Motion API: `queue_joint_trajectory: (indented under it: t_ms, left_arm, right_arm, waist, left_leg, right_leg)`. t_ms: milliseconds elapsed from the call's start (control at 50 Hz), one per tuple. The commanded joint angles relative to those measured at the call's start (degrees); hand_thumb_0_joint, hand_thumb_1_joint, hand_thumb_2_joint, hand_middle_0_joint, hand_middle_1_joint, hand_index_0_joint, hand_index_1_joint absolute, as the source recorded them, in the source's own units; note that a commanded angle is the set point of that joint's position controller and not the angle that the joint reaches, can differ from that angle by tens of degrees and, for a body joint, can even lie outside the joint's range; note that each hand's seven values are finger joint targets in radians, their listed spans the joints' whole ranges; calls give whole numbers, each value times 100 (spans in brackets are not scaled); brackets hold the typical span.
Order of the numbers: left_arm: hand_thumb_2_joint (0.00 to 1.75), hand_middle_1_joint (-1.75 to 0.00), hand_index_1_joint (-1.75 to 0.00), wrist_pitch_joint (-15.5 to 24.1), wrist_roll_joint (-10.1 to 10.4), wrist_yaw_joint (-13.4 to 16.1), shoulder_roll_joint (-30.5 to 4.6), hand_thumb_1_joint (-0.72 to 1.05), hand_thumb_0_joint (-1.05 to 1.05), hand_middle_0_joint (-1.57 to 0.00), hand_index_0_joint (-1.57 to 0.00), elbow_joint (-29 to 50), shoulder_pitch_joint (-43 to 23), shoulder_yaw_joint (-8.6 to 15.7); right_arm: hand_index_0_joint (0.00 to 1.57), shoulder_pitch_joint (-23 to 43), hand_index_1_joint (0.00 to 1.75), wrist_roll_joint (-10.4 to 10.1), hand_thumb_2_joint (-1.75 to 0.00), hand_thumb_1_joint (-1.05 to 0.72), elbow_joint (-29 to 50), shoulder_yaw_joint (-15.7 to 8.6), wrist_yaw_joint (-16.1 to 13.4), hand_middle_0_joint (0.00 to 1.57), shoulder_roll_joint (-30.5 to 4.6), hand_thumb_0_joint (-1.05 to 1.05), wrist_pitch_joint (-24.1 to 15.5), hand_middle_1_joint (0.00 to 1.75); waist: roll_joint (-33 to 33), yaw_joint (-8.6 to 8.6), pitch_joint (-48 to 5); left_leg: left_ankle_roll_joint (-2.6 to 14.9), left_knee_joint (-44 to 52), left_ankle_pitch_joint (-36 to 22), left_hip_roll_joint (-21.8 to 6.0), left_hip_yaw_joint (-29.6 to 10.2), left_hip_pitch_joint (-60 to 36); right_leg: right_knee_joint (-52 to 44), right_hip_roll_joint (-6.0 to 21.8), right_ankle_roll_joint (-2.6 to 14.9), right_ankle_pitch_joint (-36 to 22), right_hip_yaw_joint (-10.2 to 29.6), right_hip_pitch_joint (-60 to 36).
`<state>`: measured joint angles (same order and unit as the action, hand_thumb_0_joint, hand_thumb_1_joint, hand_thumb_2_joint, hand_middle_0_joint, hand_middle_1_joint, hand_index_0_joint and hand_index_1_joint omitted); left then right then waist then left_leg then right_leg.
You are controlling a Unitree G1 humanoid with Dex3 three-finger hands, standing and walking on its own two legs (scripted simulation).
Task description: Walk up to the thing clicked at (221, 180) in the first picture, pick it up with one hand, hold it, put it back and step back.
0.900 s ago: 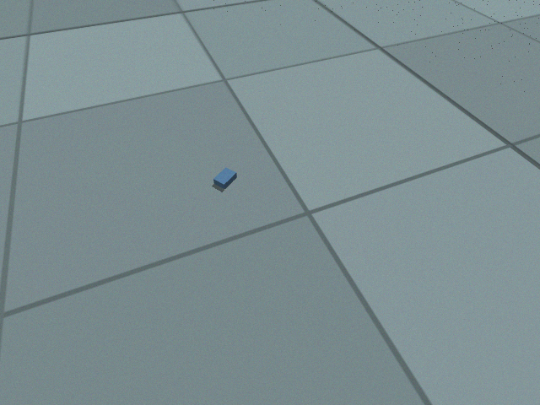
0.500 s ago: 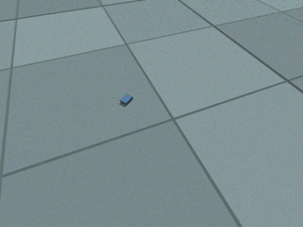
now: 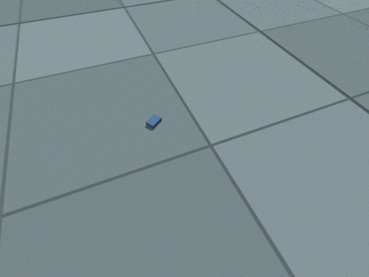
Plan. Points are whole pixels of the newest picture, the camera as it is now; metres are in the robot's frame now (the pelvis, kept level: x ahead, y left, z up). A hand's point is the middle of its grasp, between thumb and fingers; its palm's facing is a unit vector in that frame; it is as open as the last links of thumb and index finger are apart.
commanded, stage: stand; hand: left
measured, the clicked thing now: (153, 121) +1.27 +0.26 -0.77
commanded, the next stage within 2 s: walk up in 0.22 s
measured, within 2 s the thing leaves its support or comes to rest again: neither
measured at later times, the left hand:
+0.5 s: hand out of the picture +0.08 +0.34 -0.16, palm faces +0.24 -0.92 -0.32, open 7.4 cm
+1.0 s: hand (65, 241) +0.24 +0.33 -0.16, palm faces +0.45 -0.82 -0.35, open 7.4 cm
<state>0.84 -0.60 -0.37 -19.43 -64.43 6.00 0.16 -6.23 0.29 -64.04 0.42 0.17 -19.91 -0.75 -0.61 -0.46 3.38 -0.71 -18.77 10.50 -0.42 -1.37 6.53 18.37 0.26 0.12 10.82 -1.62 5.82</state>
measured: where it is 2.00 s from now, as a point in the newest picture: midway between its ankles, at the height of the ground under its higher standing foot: (197, 181)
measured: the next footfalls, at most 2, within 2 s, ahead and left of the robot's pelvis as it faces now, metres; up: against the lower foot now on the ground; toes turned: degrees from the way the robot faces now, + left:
left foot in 0.52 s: +0.15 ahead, +0.20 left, +0.00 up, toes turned +20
right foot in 0.98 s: +0.48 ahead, -0.05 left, +0.00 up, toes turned +26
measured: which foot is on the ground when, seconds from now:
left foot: down 0.00-0.28, up 0.30-0.50, down 0.52-1.00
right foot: down 0.00-0.54, up 0.56-0.96, down 0.98-1.00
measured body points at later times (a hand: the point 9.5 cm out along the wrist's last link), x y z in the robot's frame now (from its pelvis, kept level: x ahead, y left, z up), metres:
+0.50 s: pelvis +0.05 +0.03 -0.01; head +0.05 +0.07 +0.43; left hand +0.06 +0.38 -0.14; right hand +0.18 -0.30 -0.09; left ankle +0.10 +0.18 -0.73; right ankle -0.01 -0.11 -0.75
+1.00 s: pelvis +0.29 +0.02 -0.04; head +0.30 +0.04 +0.41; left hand +0.21 +0.37 -0.14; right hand +0.48 -0.26 -0.13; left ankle +0.12 +0.18 -0.75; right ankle +0.44 -0.07 -0.75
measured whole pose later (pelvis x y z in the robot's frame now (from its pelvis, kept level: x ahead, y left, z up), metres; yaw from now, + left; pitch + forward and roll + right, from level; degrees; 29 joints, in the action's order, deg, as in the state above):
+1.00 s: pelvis +0.29 +0.02 -0.04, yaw +28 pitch +0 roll +2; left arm -2.5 -3.0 -8.0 -27.1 -48.6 10.2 7.8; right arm -23.9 1.4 -49.6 -2.7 -1.0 -24.5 -6.1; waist 4.7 -2.1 2.2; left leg -3.5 -33.2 26.3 -3.4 -9.1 7.8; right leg 39.4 5.9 -1.6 13.0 2.1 27.5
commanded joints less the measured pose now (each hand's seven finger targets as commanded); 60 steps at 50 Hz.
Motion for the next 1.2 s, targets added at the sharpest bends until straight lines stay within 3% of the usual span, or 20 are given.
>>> queue_joint_trajectory:
  t_ms: [0, 180, 200, 260, 300, 380, 480, 500, 520, 560, 620, 660, 880, 960, 980, 1000, 1020, 1040, 1100, 1180]
  left_arm:
    - [90, -30, -30, 114, 5, 87, -1244, 90, 0, -20, -20, 323, -208, 223]
    - [90, -30, -30, 112, 7, 95, -1265, 90, 0, -20, -20, 334, -179, 224]
    - [90, -30, -30, 161, -133, -115, -2028, 90, 0, -20, -20, 993, -322, 819]
    - [90, -30, -30, 151, -191, -218, -2239, 90, 0, -20, -20, 1104, 370, 959]
    - [90, -30, -30, 139, -172, -303, -2089, 90, 0, -20, -20, 1457, -158, 979]
    - [90, -30, -30, 184, -266, -426, -1876, 90, 0, -20, -20, 1818, -659, 967]
    - [90, -30, -30, -56, -303, -531, -1593, 90, 0, -20, -20, 2116, -612, 899]
    - [90, -30, -30, -125, -369, -544, -1413, 90, 0, -20, -20, 2059, -703, 884]
    - [90, -30, -30, -159, -379, -590, -1107, 90, 0, -20, -20, 2239, -701, 771]
    - [90, -30, -30, -194, -313, -646, -1762, 90, 0, -20, -20, 2342, -375, 817]
    - [90, -30, -30, -228, -211, -664, -1906, 90, 0, -20, -20, 1794, 213, 905]
    - [90, -30, -30, -253, -182, -697, -1873, 90, 0, -20, -20, 1671, 329, 909]
    - [90, -30, -30, -166, -241, -783, -1575, 90, 0, -20, -20, 2490, -724, 907]
    - [90, -30, -30, -16, -190, -661, -1567, 90, 0, -20, -20, 2149, 588, 1045]
    - [90, -30, -30, 47, -236, -567, -2000, 90, 0, -20, -20, 1886, 1526, 1241]
    - [90, -30, -30, 96, -349, -468, -2577, 90, 0, -20, -20, 1774, 2029, 1381]
    - [90, -30, -30, 99, -291, -422, -2838, 90, 0, -20, -20, 1935, 1368, 1301]
    - [90, -30, -30, 90, -175, -393, -2811, 90, 0, -20, -20, 2124, 746, 1290]
    - [90, -30, -30, 132, -127, -358, -1881, 90, 0, -20, -20, 2219, 576, 1012]
    - [90, -30, -30, 163, -190, -352, -1554, 90, 0, -20, -20, 2303, 964, 893]
  right_arm:
    - [20, 163, 30, 25, -90, -90, 341, -200, -85, 20, -1203, 0, -111, 30]
    - [20, 171, 30, 16, -90, -90, 356, -204, -89, 20, -1200, 0, -114, 30]
    - [20, -438, 30, -80, -90, -90, 677, -622, 43, 20, -1905, 0, -173, 30]
    - [20, 610, 30, 14, -90, -90, 1280, -498, 143, 20, -1490, 0, -200, 30]
    - [20, 305, 30, 82, -90, -90, 1324, -704, 199, 20, -1779, 0, -205, 30]
    - [20, -624, 30, -24, -90, -90, 1221, -758, 409, 20, -1646, 0, -224, 30]
    - [20, -2191, 30, 98, -90, -90, 899, -989, 189, 20, -1781, 0, -226, 30]
    - [20, -3032, 30, 153, -90, -90, 712, -1155, 103, 20, -2235, 0, -271, 30]
    - [20, -3295, 30, 173, -90, -90, 813, -1256, 12, 20, -2807, 0, -255, 30]
    - [20, -1675, 30, -19, -90, -90, 1448, -1093, -51, 20, -2974, 0, -348, 30]
    - [20, -1027, 30, -21, -90, -90, 1626, -853, -114, 20, -2439, 0, -532, 30]
    - [20, -1247, 30, -6, -90, -90, 1569, -795, -159, 20, -2242, 0, -617, 30]
    - [20, -1907, 30, 63, -90, -90, 1753, -900, -248, 20, -2367, 0, -707, 30]
    - [20, -1300, 30, 130, -90, -90, 1997, -820, -336, 20, -2186, 0, -584, 30]
    - [20, -1453, 30, 125, -90, -90, 2006, -668, -373, 20, -1732, 0, -576, 30]
    - [20, -1634, 30, 104, -90, -90, 2108, -440, -383, 20, -1091, 0, -591, 30]
    - [20, -1923, 30, 28, -90, -90, 2096, -520, -488, 20, -1497, 0, -567, 30]
    - [20, -1809, 30, 108, -90, -90, 1899, -565, -537, 20, -1807, 0, -522, 30]
    - [20, -1616, 30, -94, -90, -90, 1550, -594, -334, 20, -1791, 0, -516, 30]
    - [20, -1559, 30, -59, -90, -90, 1627, -507, -197, 20, -1487, 0, -483, 30]
  waist:
    - [108, 31, -550]
    - [71, 28, -584]
    - [624, -159, -787]
    - [1861, -752, -23]
    - [1018, -554, 305]
    - [891, -128, -151]
    - [-271, 582, -770]
    - [-1103, 964, -818]
    - [-1999, 1018, -473]
    - [-778, 175, 76]
    - [-402, -357, 257]
    - [-558, -311, 290]
    - [-702, 131, 2]
    - [-601, -658, -661]
    - [522, -1125, -1126]
    - [2335, -1310, -1063]
    - [2605, -781, -939]
    - [2155, -584, -580]
    - [1156, -272, 153]
    - [1159, -369, 57]
  left_leg:
    - [214, 212, -956, -688, -489, -75]
    - [206, 201, -1142, -698, -479, -149]
    - [578, -223, 1547, -503, -1174, 1298]
    - [240, -2430, 1237, 23, 326, 3912]
    - [-13, -3129, 1386, -573, 235, 3582]
    - [98, -2472, 853, -669, 392, 2487]
    - [118, -1392, 246, 222, 1064, -912]
    - [480, -1189, 1054, -176, 142, -1802]
    - [801, 87, 3651, -1226, -2402, -1591]
    - [1592, 1914, 5250, -2562, -5304, 459]
    - [1259, 1058, 3413, -1861, -3070, 886]
    - [971, 916, 2697, -1289, -2092, 1288]
    - [1150, 64, 979, -1106, -1365, 504]
    - [872, -1857, -807, -901, -896, 1267]
    - [608, -3737, -475, -523, -631, 1930]
    - [434, -5227, 2076, 282, -194, 3662]
    - [342, -5959, 2238, 393, 275, 4400]
    - [399, -6244, 1941, -181, 30, 4172]
    - [467, -5204, 760, -424, -267, 3327]
    - [322, -3780, 572, -239, 187, 3051]
  right_leg:
    - [-283, 771, 135, -945, 595, -188]
    - [-255, 763, 127, -1107, 571, -214]
    - [490, 542, 359, 2023, 142, -1116]
    - [-1321, 2413, 1152, 3719, 1755, -1743]
    - [-1432, 2969, 1572, 2898, 1942, -762]
    - [-932, 2007, 1075, 2351, 179, -683]
    - [2163, 896, 661, 2098, -1057, 1564]
    - [3793, 494, 554, 2316, -1150, 2726]
    - [5159, -151, 406, 2708, -655, 3886]
    - [5470, 306, 231, 1881, 866, 3420]
    - [5073, 836, -15, 1130, 958, 3026]
    - [4558, 780, -40, 539, 796, 2611]
    - [2384, 738, -172, 367, 502, 2606]
    - [1246, 378, 68, 499, 3, 290]
    - [1064, 460, 97, 947, 535, -830]
    - [413, 1631, 34, 2319, 2021, -1535]
    - [-855, 2473, 476, 2850, 4014, -1441]
    - [-963, 2651, 719, 3078, 4176, -667]
    - [-174, 1402, 229, 461, 1224, 431]
    - [283, 1194, 699, -2148, 119, 21]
